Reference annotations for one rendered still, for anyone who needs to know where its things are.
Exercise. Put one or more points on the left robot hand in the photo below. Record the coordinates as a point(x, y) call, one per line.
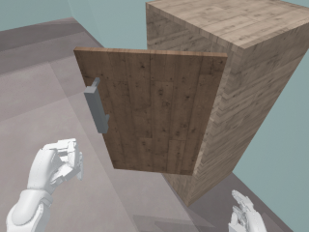
point(43, 173)

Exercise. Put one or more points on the left robot forearm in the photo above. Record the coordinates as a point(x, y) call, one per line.
point(31, 213)

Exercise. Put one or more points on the right robot hand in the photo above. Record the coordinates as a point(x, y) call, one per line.
point(250, 220)

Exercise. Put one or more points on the handle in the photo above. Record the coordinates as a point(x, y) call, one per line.
point(95, 105)

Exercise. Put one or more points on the cupboard door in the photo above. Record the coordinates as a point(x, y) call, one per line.
point(159, 103)

